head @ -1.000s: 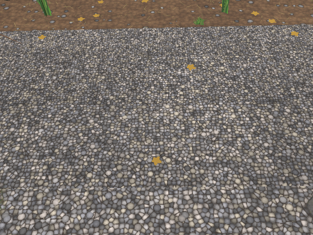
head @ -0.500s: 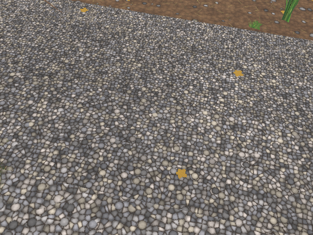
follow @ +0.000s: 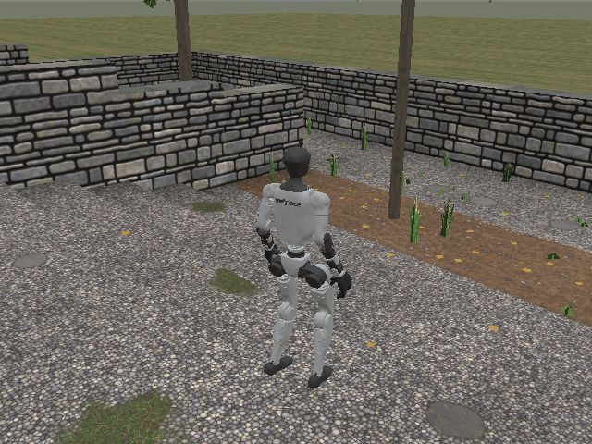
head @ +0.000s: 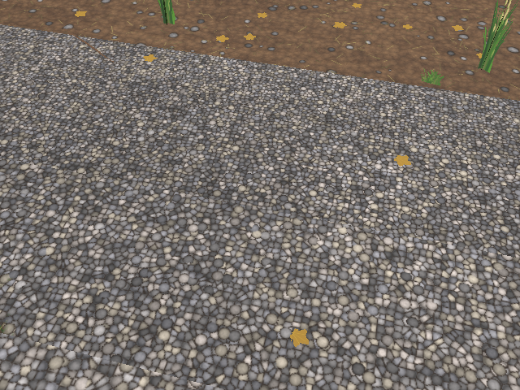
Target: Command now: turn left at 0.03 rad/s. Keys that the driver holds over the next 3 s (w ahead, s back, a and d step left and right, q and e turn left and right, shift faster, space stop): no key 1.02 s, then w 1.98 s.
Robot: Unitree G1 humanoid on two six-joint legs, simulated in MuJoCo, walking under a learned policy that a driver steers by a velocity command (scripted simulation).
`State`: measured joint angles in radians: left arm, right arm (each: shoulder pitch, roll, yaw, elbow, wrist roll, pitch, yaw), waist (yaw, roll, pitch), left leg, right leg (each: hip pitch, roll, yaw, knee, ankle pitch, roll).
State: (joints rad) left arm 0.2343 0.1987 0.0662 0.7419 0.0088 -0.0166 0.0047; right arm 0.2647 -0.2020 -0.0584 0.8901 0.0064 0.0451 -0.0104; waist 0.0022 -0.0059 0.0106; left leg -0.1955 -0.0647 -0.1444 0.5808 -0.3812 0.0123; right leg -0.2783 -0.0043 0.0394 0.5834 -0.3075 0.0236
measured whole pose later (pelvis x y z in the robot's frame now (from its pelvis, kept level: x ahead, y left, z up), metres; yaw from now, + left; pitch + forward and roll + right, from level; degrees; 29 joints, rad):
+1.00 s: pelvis +0.00 -0.01 +0.01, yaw -1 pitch -2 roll +0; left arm 0.29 0.18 0.06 0.98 -0.01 0.01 0.04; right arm 0.33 -0.16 -0.04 1.11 0.01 0.02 -0.05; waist 0.01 0.00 0.04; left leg -0.12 -0.04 -0.13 0.50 -0.34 -0.01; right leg -0.22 0.01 0.04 0.53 -0.28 0.01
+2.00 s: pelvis +0.36 -0.01 +0.02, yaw -1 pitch +1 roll +2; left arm 0.22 0.28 0.07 0.93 -0.01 -0.05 0.00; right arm 0.37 -0.21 -0.04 0.94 0.00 -0.09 0.03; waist -0.03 -0.04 -0.01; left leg -0.14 -0.09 0.03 0.30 -0.18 0.09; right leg -0.65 -0.12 0.09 1.03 -0.12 -0.03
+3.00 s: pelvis +0.94 -0.12 -0.19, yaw -1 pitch +1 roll -1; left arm 0.31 0.27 0.05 1.01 -0.02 -0.06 0.01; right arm 0.15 -0.23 -0.06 0.76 0.01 -0.08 0.04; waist 0.02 -0.02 0.02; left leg -0.41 -0.03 0.04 0.55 -0.17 0.07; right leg -0.34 0.00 0.03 1.13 -0.43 -0.05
